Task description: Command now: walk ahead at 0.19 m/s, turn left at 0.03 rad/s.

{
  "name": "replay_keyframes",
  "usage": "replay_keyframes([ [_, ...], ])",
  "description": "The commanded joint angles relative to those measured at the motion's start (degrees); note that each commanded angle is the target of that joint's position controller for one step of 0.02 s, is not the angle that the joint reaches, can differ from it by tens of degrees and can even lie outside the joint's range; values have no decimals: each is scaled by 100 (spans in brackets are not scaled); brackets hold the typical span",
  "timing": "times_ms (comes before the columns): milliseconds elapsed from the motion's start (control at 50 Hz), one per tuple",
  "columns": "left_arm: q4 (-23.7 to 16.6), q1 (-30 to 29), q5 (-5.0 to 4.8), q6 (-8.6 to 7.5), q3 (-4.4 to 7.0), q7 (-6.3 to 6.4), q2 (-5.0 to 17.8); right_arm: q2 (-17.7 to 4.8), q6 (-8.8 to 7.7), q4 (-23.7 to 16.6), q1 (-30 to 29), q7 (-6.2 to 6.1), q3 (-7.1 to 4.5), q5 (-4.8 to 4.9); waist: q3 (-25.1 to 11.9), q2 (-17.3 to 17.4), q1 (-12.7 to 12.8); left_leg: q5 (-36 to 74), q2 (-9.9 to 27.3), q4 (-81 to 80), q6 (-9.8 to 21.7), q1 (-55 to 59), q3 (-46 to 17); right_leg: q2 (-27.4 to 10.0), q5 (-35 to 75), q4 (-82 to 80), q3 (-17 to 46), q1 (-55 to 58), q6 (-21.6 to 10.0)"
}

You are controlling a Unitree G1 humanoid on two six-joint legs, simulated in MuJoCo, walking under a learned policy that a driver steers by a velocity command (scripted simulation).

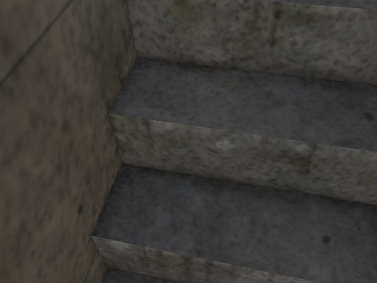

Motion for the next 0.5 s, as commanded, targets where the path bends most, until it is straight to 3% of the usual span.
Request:
replay_keyframes([
  [20,-47,851,-23,69,513,-50,1464,-506,-221,-718,-831,-62,-239,36,492,-498,397,-312,88,-1194,243,-1042,-27,-2262,-1579,-1925,2793,1517,-1415],
  [60,-137,566,3,143,460,-12,1124,-373,-387,-659,-490,-99,-278,107,-67,-651,256,-74,-185,-1962,340,121,218,-1655,-892,-1385,2014,1475,-1108],
  [80,-256,269,95,186,439,-100,962,-305,-423,-665,-412,-51,-289,69,-236,-645,155,305,-186,-2157,479,994,211,-1414,-78,-1147,1722,972,-1039],
  [100,-216,203,154,279,453,-194,851,-271,-418,-680,-61,-42,-301,-36,-383,-549,-33,704,-147,-2197,662,1777,194,-1254,837,-848,1466,480,-984],
  [120,-329,61,189,290,424,-241,566,-399,-439,-628,393,-21,-390,-72,-679,-85,-201,1321,95,-2495,969,2760,-165,-846,1869,160,934,-219,-756],
  [140,-616,-122,219,249,407,-256,342,-877,-461,-306,1390,-61,-539,-97,-898,1018,-368,3814,928,-2306,1739,4118,-1285,-238,1381,1880,384,-1735,-232],
  [160,-756,-389,354,139,324,-206,368,-1256,-437,-72,2690,-23,-635,13,-1050,1665,-999,4642,2198,-2801,2773,5401,-2698,244,-1246,4191,212,-3926,161],
  [180,-680,-402,252,83,201,-130,9,-1258,-456,485,3485,87,-565,-117,-791,1738,-1142,4410,2498,-2794,2936,5493,-3045,313,-1900,8259,628,-5758,-25],
  [200,-572,-352,110,-34,195,-41,-56,-902,-405,887,3378,254,-358,-385,-399,1004,-956,3459,2321,-2713,2516,5121,-2331,253,-1808,10825,911,-7128,-326],
  [220,-790,-840,46,-64,198,100,-76,-270,-309,1113,2945,389,-39,-508,-130,588,-695,2831,2142,-3007,2255,4504,-1679,230,-1463,11526,975,-7886,-755],
  [240,-1177,-1447,21,-83,251,297,25,26,-318,1130,2385,504,154,-451,77,296,-391,2974,1887,-3290,2029,4209,-1033,170,-1719,11103,893,-8169,-893],
  [260,-1587,-1755,40,-13,79,366,-111,150,-346,1431,2233,528,290,-382,-168,322,-123,2835,1690,-3320,1708,3983,-675,-5,-2098,11127,886,-8316,-1068],
  [280,-1999,-1945,-23,101,-56,438,-181,-11,-375,1665,2066,544,302,-386,-319,202,199,3113,1603,-3382,1479,3657,-347,-142,-2949,10924,1039,-8333,-1143],
  [300,-2223,-1909,-98,221,-130,505,-208,-267,-441,1632,1330,561,258,-503,-217,-53,692,2754,1317,-3788,1233,2684,163,-260,-2856,9906,888,-7809,-1196],
  [320,-2404,-2189,-155,354,-115,609,369,-591,-488,1383,789,693,175,-546,-381,-450,774,1835,1030,-4351,1112,1576,606,-527,-1939,8086,617,-6612,-1069],
  [340,-2514,-2458,-115,490,-11,568,993,-1516,-411,866,1,821,-124,-314,-651,-225,1044,3037,887,-5200,1278,-175,793,-339,-1665,7043,268,-4447,-911],
  [360,-2545,-2900,-129,686,-227,278,600,-2291,-339,961,171,752,-395,-362,-909,579,1112,6020,1019,-5398,1743,-744,579,204,-1265,7506,-482,-3348,-595],
  [380,-1996,-1574,-181,770,-322,6,223,-2471,-444,746,-224,710,-460,-346,-942,587,1490,10514,1283,-4391,1722,141,1041,338,-96,7913,-556,-3404,-492],
  [400,-1672,-442,-150,976,-297,-137,369,-2772,-554,604,-527,719,-581,-275,-1285,98,1724,12161,1559,-3749,1428,1621,1103,359,376,6916,-698,-3747,-309],
  [420,-945,-319,691,862,-105,502,225,-1768,-858,192,-436,-741,-584,818,-1472,-688,1231,12525,1398,-2548,350,2532,1426,640,-900,6142,-1200,-2543,-634],
  [440,-925,-375,742,865,-108,669,340,-1746,-941,257,-11,-1098,-446,1002,-1839,-463,1093,12829,1515,-1659,289,2621,1156,903,-1119,5195,-1163,-1936,-688],
  [460,-996,-1335,552,839,-120,786,447,-1302,-973,161,759,-1107,-324,921,-2019,-464,368,12458,1221,-1113,72,2449,821,1236,-1076,4267,-1049,-1419,-767],
  [480,-1143,-1275,445,793,-160,909,276,-1350,-1026,41,832,-1018,-256,693,-2029,193,448,9846,954,116,335,1728,798,1085,-898,3059,-396,-603,-811],
  [500,-1023,-1239,171,725,-56,907,359,-1345,-990,-32,682,-927,-334,208,-1863,-199,556,3461,-26,2442,269,29,586,444,-683,1566,1342,446,-1284],
])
